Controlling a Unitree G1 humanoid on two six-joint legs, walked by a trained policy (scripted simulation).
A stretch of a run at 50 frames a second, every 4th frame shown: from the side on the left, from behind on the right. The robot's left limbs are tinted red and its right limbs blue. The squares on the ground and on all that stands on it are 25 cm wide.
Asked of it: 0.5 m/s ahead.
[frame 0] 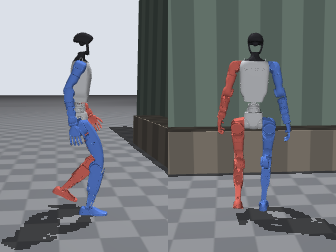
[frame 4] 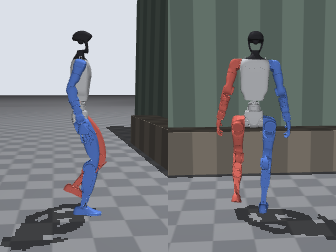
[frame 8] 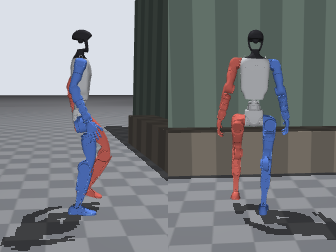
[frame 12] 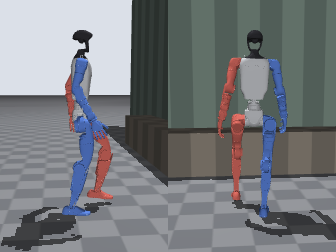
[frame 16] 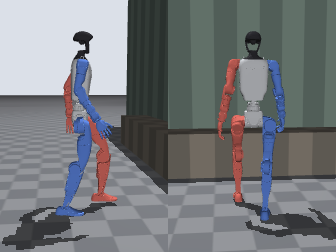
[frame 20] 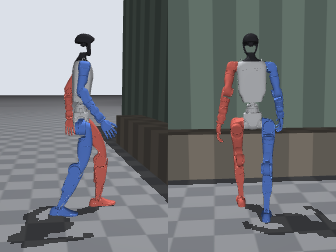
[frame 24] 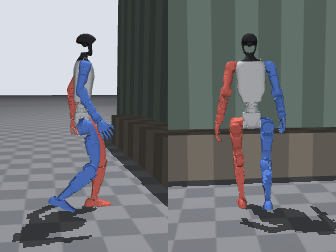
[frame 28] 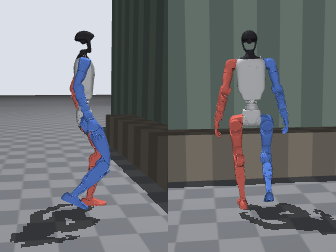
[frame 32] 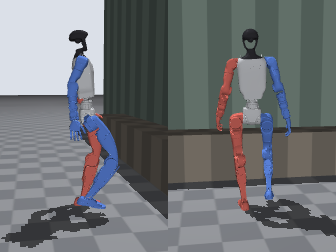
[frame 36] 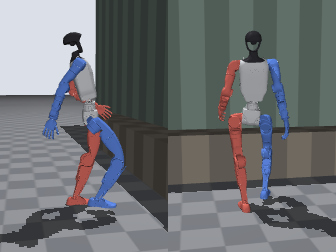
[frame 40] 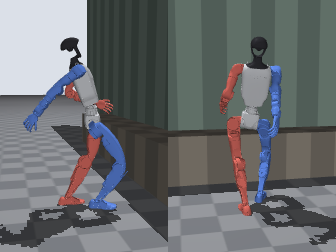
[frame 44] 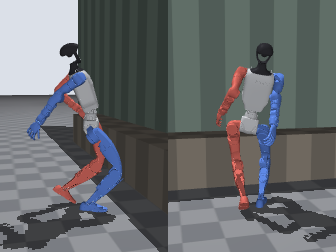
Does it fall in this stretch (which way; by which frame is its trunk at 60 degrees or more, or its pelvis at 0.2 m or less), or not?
no
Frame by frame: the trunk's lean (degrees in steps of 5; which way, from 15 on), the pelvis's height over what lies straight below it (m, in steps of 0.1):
0: 5, 0.8
4: 5, 0.8
8: 0, 0.8
12: 0, 0.8
16: 5, 0.8
20: 5, 0.8
24: 5, 0.8
28: 0, 0.8
32: 10, 0.8
36: 15 backward, 0.8
40: 20 backward, 0.7
44: 25 backward and to its right, 0.7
